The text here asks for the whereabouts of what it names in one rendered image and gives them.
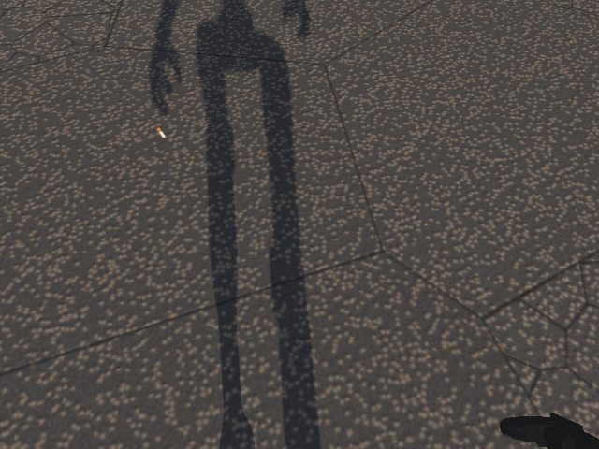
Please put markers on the right robot hand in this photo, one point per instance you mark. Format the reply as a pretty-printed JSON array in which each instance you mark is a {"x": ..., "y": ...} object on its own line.
[{"x": 554, "y": 432}]

